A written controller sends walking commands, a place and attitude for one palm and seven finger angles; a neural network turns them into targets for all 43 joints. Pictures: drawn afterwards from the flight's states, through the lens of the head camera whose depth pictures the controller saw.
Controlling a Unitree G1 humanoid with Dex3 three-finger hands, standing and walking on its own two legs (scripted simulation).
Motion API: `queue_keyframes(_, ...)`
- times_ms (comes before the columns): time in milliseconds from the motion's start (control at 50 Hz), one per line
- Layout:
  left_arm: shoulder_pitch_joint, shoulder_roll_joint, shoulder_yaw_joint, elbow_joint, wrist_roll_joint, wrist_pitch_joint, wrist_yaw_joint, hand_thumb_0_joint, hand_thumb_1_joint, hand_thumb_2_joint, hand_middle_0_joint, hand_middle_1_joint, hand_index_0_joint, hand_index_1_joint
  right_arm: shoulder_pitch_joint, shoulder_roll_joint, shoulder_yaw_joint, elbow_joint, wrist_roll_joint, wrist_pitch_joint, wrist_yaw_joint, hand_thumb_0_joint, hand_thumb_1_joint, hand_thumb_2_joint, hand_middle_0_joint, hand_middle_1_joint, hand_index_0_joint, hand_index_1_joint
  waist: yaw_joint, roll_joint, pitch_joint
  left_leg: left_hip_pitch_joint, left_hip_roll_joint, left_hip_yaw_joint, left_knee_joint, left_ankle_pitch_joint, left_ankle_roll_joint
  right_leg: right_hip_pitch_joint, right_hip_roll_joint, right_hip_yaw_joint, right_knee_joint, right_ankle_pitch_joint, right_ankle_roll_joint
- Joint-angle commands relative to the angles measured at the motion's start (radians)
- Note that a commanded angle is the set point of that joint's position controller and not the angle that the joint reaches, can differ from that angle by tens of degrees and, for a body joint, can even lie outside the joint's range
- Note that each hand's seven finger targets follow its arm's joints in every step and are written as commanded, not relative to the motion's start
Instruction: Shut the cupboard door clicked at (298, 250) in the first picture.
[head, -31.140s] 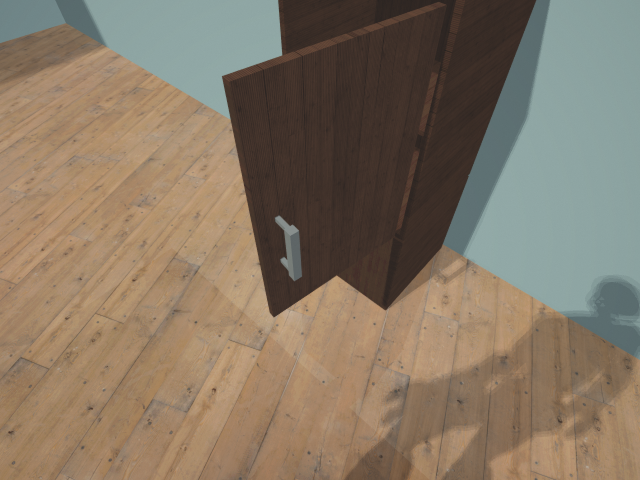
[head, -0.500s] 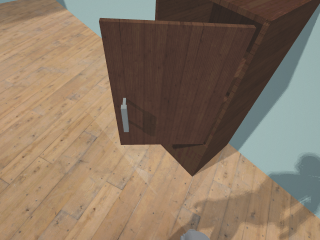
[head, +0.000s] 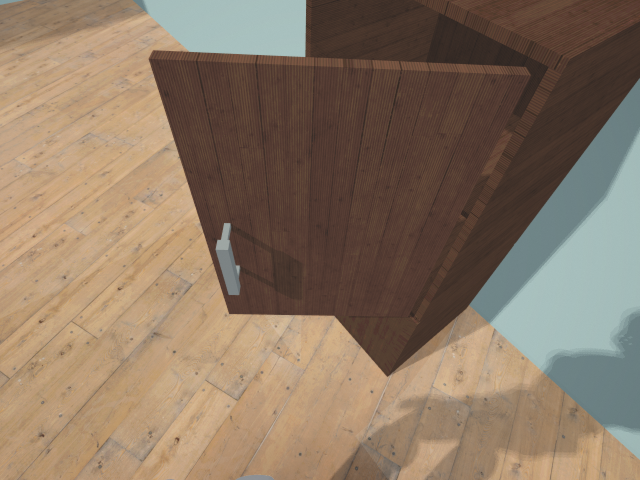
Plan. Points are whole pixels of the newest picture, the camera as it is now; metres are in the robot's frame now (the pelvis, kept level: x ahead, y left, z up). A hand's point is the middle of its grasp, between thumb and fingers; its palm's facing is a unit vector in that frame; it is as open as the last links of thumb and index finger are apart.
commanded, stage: come to a stop and stand still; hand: left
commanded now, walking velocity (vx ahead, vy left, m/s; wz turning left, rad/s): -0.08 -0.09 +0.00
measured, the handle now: (230, 260) +0.45 +0.18 -0.08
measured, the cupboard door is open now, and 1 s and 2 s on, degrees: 52 52 52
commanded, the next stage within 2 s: look again from close up in 2.00 s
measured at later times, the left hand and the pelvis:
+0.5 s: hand out of the picture -0.01 +0.18 -0.17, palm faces +0.00 -0.97 -0.26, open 7.4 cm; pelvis -0.06 -0.01 -0.01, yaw -1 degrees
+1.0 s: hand out of the picture -0.13 +0.17 -0.18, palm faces +0.02 -0.98 -0.18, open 7.4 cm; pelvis -0.12 -0.01 +0.00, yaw -1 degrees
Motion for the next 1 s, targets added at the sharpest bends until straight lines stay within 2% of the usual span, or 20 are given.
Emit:
queue_keyframes(0, 0.067, 0.103, 0.015, -0.076, -0.002, 0.013, 0.011, 0.0, 0.9, 0.9, -0.2, -0.3, -0.2, -0.3, 0.131, -0.191, -0.032, -0.049, -0.013, -0.007, -0.02, 0.0, -0.9, -0.9, 0.2, 0.3, 0.2, 0.3, -0.036, 0.22, -0.14, 0.127, 0.363, -0.335, -0.266, 0.656, 0.21, -0.081, 0.022, 0.061, 0.33, -0.344, 0.013)
queue_keyframes(20, 0.06, 0.108, 0.018, -0.072, -0.003, 0.025, 0.009, 0.0, 0.9, 0.9, -0.2, -0.3, -0.2, -0.3, 0.107, -0.196, -0.027, -0.059, -0.014, -0.011, -0.034, 0.0, -0.9, -0.9, 0.2, 0.3, 0.2, 0.3, -0.033, 0.215, -0.147, 0.102, 0.355, -0.345, -0.27, 0.611, 0.226, -0.102, 0.024, 0.145, 0.458, -0.354, 0.012)
queue_keyframes(60, 0.079, 0.121, 0.024, -0.062, 0.002, 0.022, 0.002, 0.0, 0.9, 0.9, -0.2, -0.3, -0.2, -0.3, 0.05, -0.162, -0.016, -0.077, -0.015, -0.016, -0.043, 0.0, -0.9, -0.9, 0.2, 0.3, 0.2, 0.3, -0.009, 0.14, -0.135, 0.137, 0.321, -0.276, -0.215, 0.666, 0.238, -0.168, 0.024, 0.187, 0.566, -0.285, 0.017)
queue_keyframes(120, 0.094, 0.109, 0.017, -0.06, -0.002, 0.019, -0.004, 0.0, 0.9, 0.9, -0.2, -0.3, -0.2, -0.3, 0.048, -0.151, -0.011, -0.072, -0.007, -0.023, -0.042, 0.0, -0.9, -0.9, 0.2, 0.3, 0.2, 0.3, -0.009, 0.089, -0.174, 0.217, 0.275, -0.208, -0.207, 0.6, 0.216, -0.166, 0.018, 0.167, 0.507, -0.22, 0.036)
queue_keyframes(200, 0.089, 0.087, -0.001, -0.063, 0.0, 0.017, -0.012, 0.0, 0.9, 0.9, -0.2, -0.3, -0.2, -0.3, 0.064, -0.159, -0.018, -0.041, -0.004, -0.021, -0.034, 0.0, -0.9, -0.9, 0.2, 0.3, 0.2, 0.3, -0.03, 0.153, -0.176, 0.218, 0.265, -0.212, -0.243, 0.409, 0.202, -0.072, 0.007, 0.112, 0.245, -0.223, 0.031)
queue_keyframes(220, 0.224, 0.105, -0.022, -0.012, -0.005, -0.023, 0.016, 0.0, 0.9, 0.9, -0.2, -0.3, -0.2, -0.3, 0.007, -0.232, -0.041, -0.066, 0.006, -0.038, -0.019, 0.0, -0.9, -0.9, 0.2, 0.3, 0.2, 0.3, 0.021, 0.156, -0.283, 0.348, 0.248, -0.159, -0.02, 0.696, 0.154, -0.128, -0.016, 0.138, 0.176, -0.157, 0.005)
queue_keyframes(240, 0.235, 0.115, -0.02, -0.021, 0.001, -0.052, 0.016, 0.0, 0.9, 0.9, -0.2, -0.3, -0.2, -0.3, 0.009, -0.208, -0.033, -0.101, 0.005, -0.046, -0.021, 0.0, -0.9, -0.9, 0.2, 0.3, 0.2, 0.3, 0.021, 0.19, -0.275, 0.426, 0.198, -0.14, 0.081, 0.923, 0.132, -0.131, -0.006, 0.096, -0.108, 0.0, 0.013)
queue_keyframes(260, 0.179, 0.16, -0.012, -0.057, 0.005, -0.061, 0.013, 0.0, 0.9, 0.9, -0.2, -0.3, -0.2, -0.3, 0.092, -0.155, -0.026, -0.113, 0.013, -0.051, -0.009, 0.0, -0.9, -0.9, 0.2, 0.3, 0.2, 0.3, -0.03, 0.059, -0.251, 0.222, 0.159, -0.139, 0.067, 0.748, 0.082, 0.028, -0.036, 0.141, -0.1, 0.221, -0.018)
queue_keyframes(280, 0.185, 0.159, -0.011, -0.068, 0.005, -0.065, 0.019, 0.0, 0.9, 0.9, -0.2, -0.3, -0.2, -0.3, 0.099, -0.127, -0.017, -0.118, 0.011, -0.054, -0.011, 0.0, -0.9, -0.9, 0.2, 0.3, 0.2, 0.3, -0.03, -0.024, -0.239, 0.148, 0.117, -0.106, 0.036, 0.557, 0.057, 0.078, -0.076, 0.187, -0.045, 0.412, -0.044)
queue_keyframes(300, 0.167, 0.153, -0.021, -0.08, 0.004, -0.065, 0.015, 0.0, 0.9, 0.9, -0.2, -0.3, -0.2, -0.3, 0.107, -0.101, -0.011, -0.124, 0.01, -0.057, -0.01, 0.0, -0.9, -0.9, 0.2, 0.3, 0.2, 0.3, -0.042, 0.052, -0.23, 0.166, 0.088, -0.08, -0.029, 0.434, 0.042, 0.057, -0.102, 0.162, -0.008, 0.419, -0.045)
queue_keyframes(320, 0.157, 0.151, -0.027, -0.087, 0.002, -0.055, 0.012, 0.0, 0.9, 0.9, -0.2, -0.3, -0.2, -0.3, 0.097, -0.1, -0.01, -0.12, 0.008, -0.056, -0.008, 0.0, -0.9, -0.9, 0.2, 0.3, 0.2, 0.3, -0.039, 0.137, -0.212, 0.178, 0.101, -0.113, -0.075, 0.418, 0.058, 0.028, -0.064, 0.133, 0.008, 0.245, -0.026)
queue_keyframes(340, 0.166, 0.159, -0.023, -0.082, 0.0, -0.052, 0.012, 0.0, 0.9, 0.9, -0.2, -0.3, -0.2, -0.3, 0.085, -0.125, -0.015, -0.12, 0.007, -0.052, -0.008, 0.0, -0.9, -0.9, 0.2, 0.3, 0.2, 0.3, -0.023, 0.141, -0.215, 0.157, 0.12, -0.141, -0.074, 0.426, 0.081, 0.048, -0.03, 0.129, 0.012, 0.139, -0.022)
queue_keyframes(360, 0.182, 0.156, -0.024, -0.078, 0.0, -0.044, 0.013, 0.0, 0.9, 0.9, -0.2, -0.3, -0.2, -0.3, 0.065, -0.136, -0.014, -0.127, 0.008, -0.046, -0.009, 0.0, -0.9, -0.9, 0.2, 0.3, 0.2, 0.3, -0.008, 0.029, -0.173, 0.103, 0.123, -0.146, -0.076, 0.29, 0.092, 0.044, -0.024, 0.127, -0.024, 0.056, -0.022)
queue_keyframes(400, 0.17, 0.14, -0.035, -0.073, 0.004, -0.041, 0.01, 0.0, 0.9, 0.9, -0.2, -0.3, -0.2, -0.3, 0.063, -0.112, -0.012, -0.123, 0.006, -0.032, -0.003, 0.0, -0.9, -0.9, 0.2, 0.3, 0.2, 0.3, -0.023, -0.116, -0.062, 0.041, 0.065, -0.084, -0.073, -0.033, 0.055, -0.051, -0.081, 0.199, -0.119, -0.071, -0.046)
queue_keyframes(440, 0.143, 0.163, -0.036, -0.09, 0.006, -0.038, 0.008, 0.0, 0.9, 0.9, -0.2, -0.3, -0.2, -0.3, 0.093, -0.092, -0.011, -0.106, 0.001, -0.018, 0.005, 0.0, -0.9, -0.9, 0.2, 0.3, 0.2, 0.3, -0.042, -0.104, 0.023, 0.054, 0.025, -0.048, -0.067, -0.137, 0.029, -0.188, -0.116, 0.254, -0.191, -0.277, -0.074)
queue_keyframes(500, 0.143, 0.183, -0.029, -0.102, 0.004, -0.028, 0.008, 0.0, 0.9, 0.9, -0.2, -0.3, -0.2, -0.3, 0.156, -0.091, -0.012, -0.079, -0.003, -0.01, 0.01, 0.0, -0.9, -0.9, 0.2, 0.3, 0.2, 0.3, -0.054, -0.09, 0.047, 0.057, 0.018, -0.054, -0.049, -0.181, 0.023, -0.281, -0.103, 0.253, -0.211, -0.444, -0.069)
queue_keyframes(580, 0.174, 0.166, -0.023, -0.101, 0.002, -0.024, 0.006, 0.0, 0.9, 0.9, -0.2, -0.3, -0.2, -0.3, 0.207, -0.094, -0.007, -0.06, -0.007, -0.019, 0.007, 0.0, -0.9, -0.9, 0.2, 0.3, 0.2, 0.3, -0.041, -0.05, 0.042, -0.017, 0.032, -0.098, -0.121, -0.236, 0.037, -0.234, -0.065, 0.214, -0.154, -0.418, -0.056)
queue_keyframes(680, 0.276, 0.119, -0.022, -0.063, 0.001, -0.026, 0.003, 0.0, 0.9, 0.9, -0.2, -0.3, -0.2, -0.3, 0.198, -0.107, -0.008, -0.04, -0.008, -0.03, -0.001, 0.0, -0.9, -0.9, 0.2, 0.3, 0.2, 0.3, 0.003, 0.028, 0.006, -0.117, 0.065, -0.181, -0.244, -0.328, 0.057, -0.081, -0.012, 0.17, -0.083, -0.296, -0.046)
queue_keyframes(880, 0.272, 0.121, -0.018, -0.021, 0.0, -0.036, -0.005, 0.0, 0.9, 0.9, -0.2, -0.3, -0.2, -0.3, 0.236, -0.097, -0.012, 0.017, -0.003, -0.028, -0.008, 0.0, -0.9, -0.9, 0.2, 0.3, 0.2, 0.3, -0.024, -0.008, 0.002, -0.022, 0.029, -0.155, -0.172, -0.253, 0.037, -0.172, -0.037, 0.226, -0.16, -0.361, -0.065)
queue_keyframes(980, 0.333, 0.096, -0.009, 0.015, 0.006, -0.019, -0.01, 0.0, 0.9, 0.9, -0.2, -0.3, -0.2, -0.3, 0.19, -0.132, -0.025, 0.024, -0.006, -0.023, -0.015, 0.0, -0.9, -0.9, 0.2, 0.3, 0.2, 0.3, 0.001, 0.085, -0.018, -0.103, 0.067, -0.23, -0.31, -0.409, 0.049, -0.071, 0.042, 0.122, -0.03, -0.274, -0.042)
